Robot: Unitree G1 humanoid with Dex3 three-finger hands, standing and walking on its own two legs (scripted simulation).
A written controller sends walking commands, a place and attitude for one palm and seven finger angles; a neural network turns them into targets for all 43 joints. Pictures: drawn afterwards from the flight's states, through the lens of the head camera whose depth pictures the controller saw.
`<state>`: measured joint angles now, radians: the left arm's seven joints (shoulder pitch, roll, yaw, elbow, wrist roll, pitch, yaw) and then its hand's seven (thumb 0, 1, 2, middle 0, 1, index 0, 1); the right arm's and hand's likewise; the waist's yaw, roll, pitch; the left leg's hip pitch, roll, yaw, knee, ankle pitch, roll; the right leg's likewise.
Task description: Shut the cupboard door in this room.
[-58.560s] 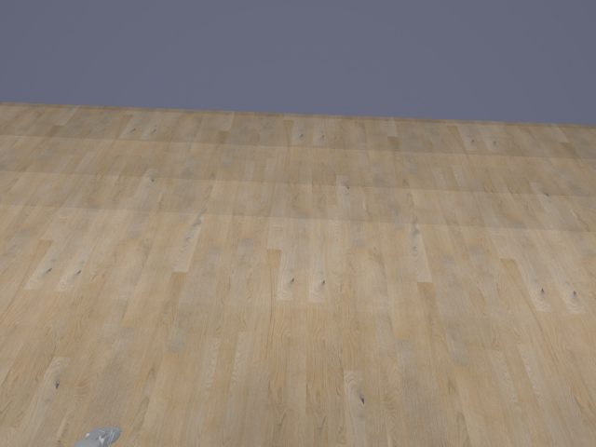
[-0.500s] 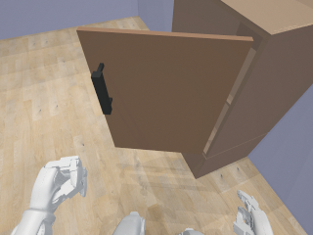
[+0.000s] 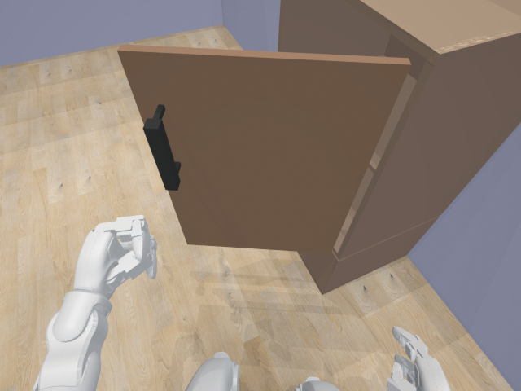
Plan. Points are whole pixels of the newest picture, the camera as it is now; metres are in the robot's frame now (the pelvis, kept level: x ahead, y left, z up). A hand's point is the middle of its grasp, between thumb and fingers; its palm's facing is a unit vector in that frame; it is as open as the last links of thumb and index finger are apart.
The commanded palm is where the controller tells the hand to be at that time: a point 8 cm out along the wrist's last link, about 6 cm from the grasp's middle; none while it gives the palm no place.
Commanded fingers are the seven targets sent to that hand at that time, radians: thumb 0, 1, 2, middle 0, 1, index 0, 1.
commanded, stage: bring the fist close to the handle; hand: left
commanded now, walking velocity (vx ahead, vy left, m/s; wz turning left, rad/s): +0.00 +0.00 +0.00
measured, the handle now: (166, 149) +0.50 +0.20 +0.06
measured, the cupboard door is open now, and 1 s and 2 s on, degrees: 62 62 50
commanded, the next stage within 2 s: push the door shut along its arc in 1.00 s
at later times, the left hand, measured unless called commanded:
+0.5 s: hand (164, 204) +0.38 +0.18 +0.06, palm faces -0.02 -1.00 -0.01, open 3.1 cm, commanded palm +0.37 +0.23 +0.06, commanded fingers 0.00 0.90 0.90 -1.30 -1.50 -1.30 -1.50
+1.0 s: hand (170, 191) +0.41 +0.18 +0.06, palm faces -0.01 -1.00 -0.02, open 3.1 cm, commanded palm +0.39 +0.22 +0.06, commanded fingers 0.00 0.90 0.90 -1.30 -1.50 -1.30 -1.50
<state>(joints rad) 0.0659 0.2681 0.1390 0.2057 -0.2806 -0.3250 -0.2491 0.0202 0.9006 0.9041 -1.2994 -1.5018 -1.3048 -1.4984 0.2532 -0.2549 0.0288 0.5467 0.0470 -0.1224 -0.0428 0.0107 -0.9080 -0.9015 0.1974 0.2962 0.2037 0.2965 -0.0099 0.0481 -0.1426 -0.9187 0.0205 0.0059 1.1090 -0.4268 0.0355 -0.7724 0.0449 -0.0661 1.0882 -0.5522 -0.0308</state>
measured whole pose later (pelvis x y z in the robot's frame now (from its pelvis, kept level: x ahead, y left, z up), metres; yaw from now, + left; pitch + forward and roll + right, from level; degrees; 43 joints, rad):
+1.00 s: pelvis +0.00 +0.00 +0.00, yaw -1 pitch +17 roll -2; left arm -0.48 0.30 0.24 0.80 -0.20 -0.44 -0.21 0.02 0.90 0.90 -1.30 -1.50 -1.30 -1.50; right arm 0.32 -0.27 0.00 0.64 0.03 -0.03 -0.01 0.01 -0.91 -0.90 0.20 0.30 0.20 0.30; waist -0.06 0.04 -0.13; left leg -0.97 0.03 0.03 1.10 -0.42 0.04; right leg -0.84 0.05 -0.04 1.09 -0.54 -0.03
